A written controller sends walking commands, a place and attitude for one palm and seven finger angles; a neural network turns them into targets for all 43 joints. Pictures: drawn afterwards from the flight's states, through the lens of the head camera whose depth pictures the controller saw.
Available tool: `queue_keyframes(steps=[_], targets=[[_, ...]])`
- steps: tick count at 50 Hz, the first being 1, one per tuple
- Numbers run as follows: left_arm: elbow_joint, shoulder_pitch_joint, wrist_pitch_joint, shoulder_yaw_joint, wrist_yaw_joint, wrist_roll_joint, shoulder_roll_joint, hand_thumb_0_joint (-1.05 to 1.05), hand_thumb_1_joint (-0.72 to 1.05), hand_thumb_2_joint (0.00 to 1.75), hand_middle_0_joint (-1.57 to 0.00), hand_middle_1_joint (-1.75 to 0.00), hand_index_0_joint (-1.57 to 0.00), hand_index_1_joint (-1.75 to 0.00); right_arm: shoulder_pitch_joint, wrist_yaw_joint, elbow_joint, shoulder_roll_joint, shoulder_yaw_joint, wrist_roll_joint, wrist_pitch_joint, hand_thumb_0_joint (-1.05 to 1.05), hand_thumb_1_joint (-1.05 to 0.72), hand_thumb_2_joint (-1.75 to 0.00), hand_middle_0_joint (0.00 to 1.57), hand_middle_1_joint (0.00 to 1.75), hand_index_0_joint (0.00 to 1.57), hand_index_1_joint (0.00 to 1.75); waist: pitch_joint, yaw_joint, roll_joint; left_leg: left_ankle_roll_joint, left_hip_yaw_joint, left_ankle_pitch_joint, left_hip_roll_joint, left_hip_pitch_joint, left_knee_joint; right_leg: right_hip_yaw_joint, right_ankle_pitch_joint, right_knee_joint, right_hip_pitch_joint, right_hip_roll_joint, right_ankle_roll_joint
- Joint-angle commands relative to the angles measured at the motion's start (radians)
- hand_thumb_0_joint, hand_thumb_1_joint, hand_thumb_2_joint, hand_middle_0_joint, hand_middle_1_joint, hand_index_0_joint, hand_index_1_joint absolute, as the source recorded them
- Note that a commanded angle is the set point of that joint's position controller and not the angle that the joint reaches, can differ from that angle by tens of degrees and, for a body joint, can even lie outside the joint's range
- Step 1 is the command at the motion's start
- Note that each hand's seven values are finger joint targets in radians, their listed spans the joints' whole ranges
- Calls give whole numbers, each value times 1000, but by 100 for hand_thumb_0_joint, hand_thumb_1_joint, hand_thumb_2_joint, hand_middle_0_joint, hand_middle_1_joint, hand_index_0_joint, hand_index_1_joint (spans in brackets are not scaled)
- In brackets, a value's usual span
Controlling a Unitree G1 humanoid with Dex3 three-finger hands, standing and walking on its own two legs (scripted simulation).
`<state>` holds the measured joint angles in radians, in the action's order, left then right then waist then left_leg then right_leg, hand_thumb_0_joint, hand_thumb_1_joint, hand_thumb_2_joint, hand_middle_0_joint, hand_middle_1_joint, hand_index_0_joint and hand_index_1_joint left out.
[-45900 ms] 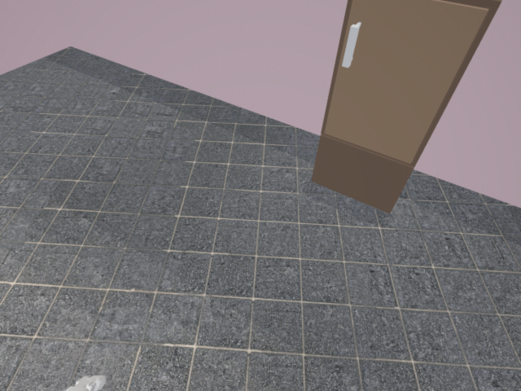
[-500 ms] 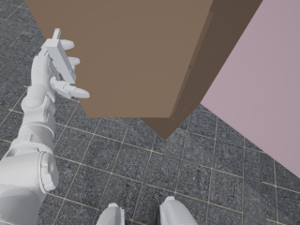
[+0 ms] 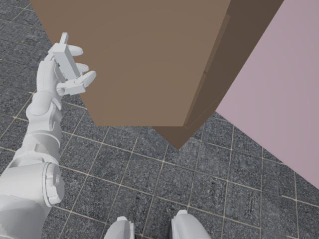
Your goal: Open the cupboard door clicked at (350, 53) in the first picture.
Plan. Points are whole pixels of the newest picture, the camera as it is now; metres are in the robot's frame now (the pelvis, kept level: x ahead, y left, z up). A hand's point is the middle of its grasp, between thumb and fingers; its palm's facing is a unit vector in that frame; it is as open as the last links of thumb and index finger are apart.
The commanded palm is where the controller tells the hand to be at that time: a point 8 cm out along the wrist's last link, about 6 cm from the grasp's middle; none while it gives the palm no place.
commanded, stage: close the thumb around the handle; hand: left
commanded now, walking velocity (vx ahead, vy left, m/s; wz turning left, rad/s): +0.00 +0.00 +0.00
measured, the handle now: (72, 63) +0.54 +0.19 +0.07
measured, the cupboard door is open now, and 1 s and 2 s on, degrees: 45 70 86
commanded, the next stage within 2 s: pull the door open along its arc in 0.24 s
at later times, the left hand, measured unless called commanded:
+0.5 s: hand (78, 78) +0.49 +0.17 +0.07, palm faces -0.04 -1.00 -0.01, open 5.8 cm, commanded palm +0.45 +0.22 +0.08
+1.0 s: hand (96, 133) +0.34 +0.12 +0.08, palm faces +0.26 -0.96 +0.08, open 6.2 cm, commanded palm +0.28 +0.16 +0.08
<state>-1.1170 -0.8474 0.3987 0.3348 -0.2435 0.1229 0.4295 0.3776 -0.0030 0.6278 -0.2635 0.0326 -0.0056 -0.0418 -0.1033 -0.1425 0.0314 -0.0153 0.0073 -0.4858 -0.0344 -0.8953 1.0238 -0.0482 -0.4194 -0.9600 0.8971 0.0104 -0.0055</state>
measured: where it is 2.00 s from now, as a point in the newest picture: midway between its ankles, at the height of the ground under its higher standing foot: outside the picture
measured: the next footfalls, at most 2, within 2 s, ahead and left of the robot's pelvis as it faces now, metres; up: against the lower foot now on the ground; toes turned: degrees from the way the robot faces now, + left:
none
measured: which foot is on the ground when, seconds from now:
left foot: down 0.00-1.00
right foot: down 0.00-1.00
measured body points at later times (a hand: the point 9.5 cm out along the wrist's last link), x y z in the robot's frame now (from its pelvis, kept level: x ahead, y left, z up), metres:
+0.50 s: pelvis +0.00 +0.00 +0.00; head +0.12 +0.01 +0.43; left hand +0.49 +0.22 +0.07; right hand +0.01 -0.26 -0.12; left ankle -0.01 +0.11 -0.67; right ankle +0.02 -0.12 -0.67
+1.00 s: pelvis +0.02 +0.00 +0.02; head +0.08 +0.00 +0.46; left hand +0.32 +0.17 +0.07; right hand +0.17 -0.23 -0.08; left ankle -0.01 +0.11 -0.67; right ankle +0.02 -0.12 -0.67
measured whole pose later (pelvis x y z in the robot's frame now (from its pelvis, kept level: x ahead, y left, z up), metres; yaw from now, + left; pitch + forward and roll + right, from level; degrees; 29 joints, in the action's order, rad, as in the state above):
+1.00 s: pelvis +0.02 +0.00 +0.02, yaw +0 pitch +14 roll -1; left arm -0.20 -0.02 0.31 0.00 0.26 0.07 -0.01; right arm 0.25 -0.06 0.52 -0.22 -0.01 -0.02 -0.01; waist -0.13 -0.02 0.03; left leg -0.01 0.03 -0.48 -0.02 -0.68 0.91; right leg -0.03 -0.43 -0.89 0.70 0.00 0.00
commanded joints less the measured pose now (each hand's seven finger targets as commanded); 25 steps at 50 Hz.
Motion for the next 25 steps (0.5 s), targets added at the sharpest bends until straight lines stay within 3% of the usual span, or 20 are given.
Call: queue_keyframes(steps=[1, 2, 4, 6, 8, 9, 17, 18, 25], targets=[[223, -463, 76, 26, -17, 5, 214, 0, 84, 88, -40, -134, -40, -134, 156, 15, -53, -172, -67, 2, 20, 0, -90, -90, 20, 30, 20, 30, -480, -24, 66, -8, -38, 426, 22, 314, -102, 20, 383, 89, -239, 32, -15], [198, -434, 72, 35, -18, 3, 220, 0, 90, 90, -40, -135, -40, -135, 155, 15, -56, -172, -65, 3, 19, 0, -90, -90, 20, 30, 20, 30, -466, -15, 70, -7, -37, 418, 24, 302, -102, 21, 376, 88, -238, 32, -17], [180, -434, 67, 39, -21, 3, 230, 0, 90, 90, -40, -135, -40, -135, 151, 18, -56, -173, -64, 4, 17, 0, -90, -90, 20, 30, 20, 30, -433, -22, 42, -10, -33, 386, 24, 268, -106, 24, 362, 94, -243, 32, -15], [192, -433, 72, 50, -25, 5, 236, 0, 90, 90, -40, -135, -40, -135, 155, 19, -60, -173, -64, 2, 19, 0, -90, -90, 20, 30, 20, 30, -459, -12, 69, -7, -36, 410, 24, 295, -107, 20, 368, 89, -240, 31, -17], [200, -459, 73, 41, -27, 5, 235, 0, 90, 90, -40, -135, -40, -135, 153, 21, -57, -174, -64, 2, 19, 0, -90, -90, 20, 30, 20, 30, -457, -24, 63, -7, -41, 404, 20, 298, -104, 18, 355, 87, -220, 31, -16], [206, -468, 73, 21, -29, 3, 214, 0, 90, 90, -40, -135, -40, -135, 150, 19, -59, -171, -62, 3, 21, 0, -90, -90, 20, 30, 20, 30, -456, -22, 94, -5, -41, 402, 22, 305, -105, 18, 345, 88, -211, 31, -17], [195, -488, 70, 29, -14, -2, 221, 0, 90, 90, -40, -135, -40, -135, 162, 20, -52, -178, -66, 0, 21, 0, -90, -90, 20, 30, 20, 30, -472, -33, 81, -3, -51, 421, 17, 326, -99, 13, 338, 83, -185, 32, -15], [205, -469, 73, 56, -14, -4, 254, 0, 90, 90, -40, -135, -40, -135, 164, 21, -54, -181, -67, -1, 20, 0, -90, -90, 20, 30, 20, 30, -490, -16, 80, -1, -52, 425, 18, 323, -100, 14, 341, 80, -202, 31, -17], [295, -278, 70, 49, -30, 21, 218, 0, 90, 90, -40, -135, -40, -135, 141, 12, -105, -173, -69, 6, 12, 0, -90, -90, 20, 30, 20, 30, -519, 30, 88, -2, -33, 487, 21, 352, -121, 10, 398, 87, -275, 36, -23]])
